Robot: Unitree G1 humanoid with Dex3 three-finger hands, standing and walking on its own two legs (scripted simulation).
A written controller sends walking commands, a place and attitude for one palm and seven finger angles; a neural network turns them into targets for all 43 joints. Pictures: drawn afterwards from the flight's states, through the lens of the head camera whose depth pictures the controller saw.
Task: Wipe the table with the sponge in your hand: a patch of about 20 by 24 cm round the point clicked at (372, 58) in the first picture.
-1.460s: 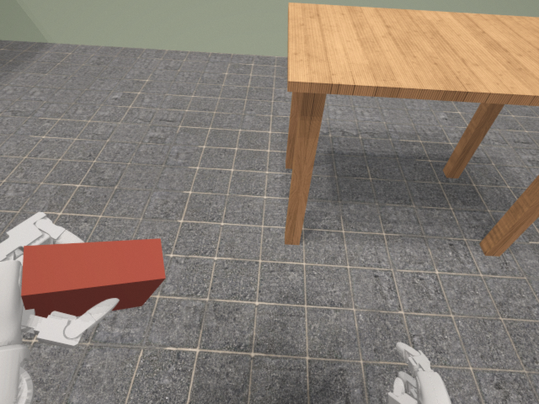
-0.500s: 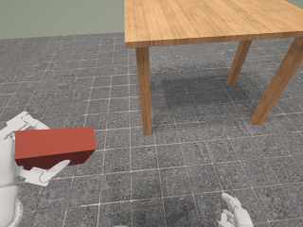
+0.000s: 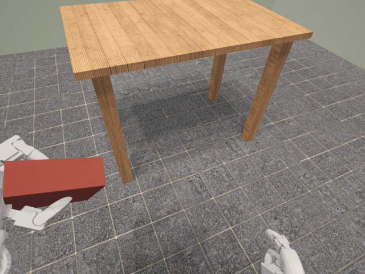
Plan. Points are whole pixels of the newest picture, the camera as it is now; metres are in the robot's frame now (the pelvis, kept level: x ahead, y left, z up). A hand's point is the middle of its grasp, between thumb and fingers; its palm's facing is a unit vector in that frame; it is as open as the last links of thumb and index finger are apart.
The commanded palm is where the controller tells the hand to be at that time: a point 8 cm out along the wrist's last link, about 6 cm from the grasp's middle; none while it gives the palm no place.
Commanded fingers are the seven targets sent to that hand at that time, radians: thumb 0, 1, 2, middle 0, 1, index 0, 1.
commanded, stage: walk to a spot facing it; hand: left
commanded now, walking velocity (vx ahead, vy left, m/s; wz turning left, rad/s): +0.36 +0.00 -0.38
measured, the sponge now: (68, 183) +0.23 +0.21 +0.15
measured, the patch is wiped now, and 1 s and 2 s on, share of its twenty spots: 0.00 0.00 0.00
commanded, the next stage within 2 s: turn to face it in 0.36 s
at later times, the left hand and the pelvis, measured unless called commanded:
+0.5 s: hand (125, 109) +0.38 +0.15 +0.19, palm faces +0.22 -0.84 -0.50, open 9.2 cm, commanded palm +0.34 +0.21 +0.19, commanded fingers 0.00 0.10 1.30 -1.20 -1.60 -1.20 -1.60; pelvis +0.14 -0.04 -0.01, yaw -8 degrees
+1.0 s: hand (117, 97) +0.43 +0.18 +0.17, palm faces +0.40 -0.80 -0.45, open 9.2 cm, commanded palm +0.38 +0.22 +0.19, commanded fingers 0.00 0.10 1.30 -1.20 -1.60 -1.20 -1.60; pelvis +0.22 -0.05 +0.00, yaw -1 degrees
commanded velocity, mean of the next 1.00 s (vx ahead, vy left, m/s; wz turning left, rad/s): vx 0.17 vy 0.00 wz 0.07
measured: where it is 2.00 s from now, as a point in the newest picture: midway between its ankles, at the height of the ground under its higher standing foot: (200, 255)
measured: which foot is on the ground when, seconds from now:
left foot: down 0.00-0.26, up 0.28-0.52, down 0.54-1.00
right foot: up 0.00-0.22, down 0.24-1.00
